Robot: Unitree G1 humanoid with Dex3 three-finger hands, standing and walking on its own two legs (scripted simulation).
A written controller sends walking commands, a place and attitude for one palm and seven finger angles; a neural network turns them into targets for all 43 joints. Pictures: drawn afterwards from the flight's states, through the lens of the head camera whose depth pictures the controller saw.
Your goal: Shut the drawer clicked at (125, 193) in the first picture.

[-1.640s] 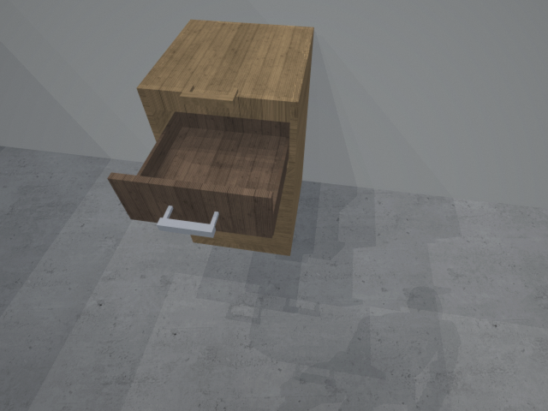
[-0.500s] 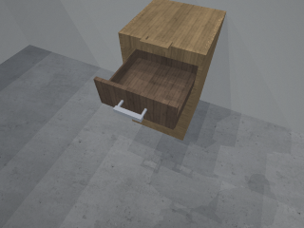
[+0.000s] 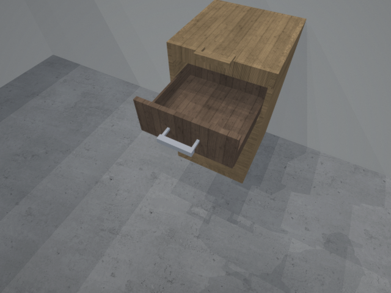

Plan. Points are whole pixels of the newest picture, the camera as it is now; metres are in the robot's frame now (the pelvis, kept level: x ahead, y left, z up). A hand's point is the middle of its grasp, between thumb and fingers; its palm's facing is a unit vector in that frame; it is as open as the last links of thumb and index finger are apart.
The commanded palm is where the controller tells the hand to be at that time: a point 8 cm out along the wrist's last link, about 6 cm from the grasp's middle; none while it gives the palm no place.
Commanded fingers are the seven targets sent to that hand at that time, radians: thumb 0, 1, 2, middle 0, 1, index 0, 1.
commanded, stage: look at it before walking up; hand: left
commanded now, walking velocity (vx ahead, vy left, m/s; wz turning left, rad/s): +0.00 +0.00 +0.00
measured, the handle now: (178, 140) +0.59 +0.09 -0.16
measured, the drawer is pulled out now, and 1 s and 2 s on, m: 0.27 0.27 0.27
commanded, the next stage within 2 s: turn to face it in 0.60 s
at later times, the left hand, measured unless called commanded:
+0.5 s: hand out of the picture +0.05 +0.21 -0.17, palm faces +0.00 -0.97 -0.25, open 7.4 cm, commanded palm none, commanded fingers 0.00 0.90 0.90 -0.20 -0.30 -0.20 -0.30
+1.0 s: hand out of the picture +0.08 +0.20 -0.17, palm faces -0.10 -0.96 -0.27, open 7.4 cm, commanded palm none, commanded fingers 0.00 0.90 0.90 -0.20 -0.30 -0.20 -0.30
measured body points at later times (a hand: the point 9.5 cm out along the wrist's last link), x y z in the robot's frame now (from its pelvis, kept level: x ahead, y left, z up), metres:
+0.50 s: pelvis +0.00 +0.00 +0.00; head +0.04 +0.00 +0.45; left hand +0.05 +0.26 -0.15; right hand +0.02 -0.25 -0.15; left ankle +0.00 +0.15 -0.74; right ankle -0.02 -0.11 -0.74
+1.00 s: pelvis +0.00 -0.01 -0.01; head +0.05 -0.02 +0.44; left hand +0.09 +0.25 -0.15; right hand +0.01 -0.26 -0.16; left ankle +0.00 +0.15 -0.74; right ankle -0.02 -0.10 -0.74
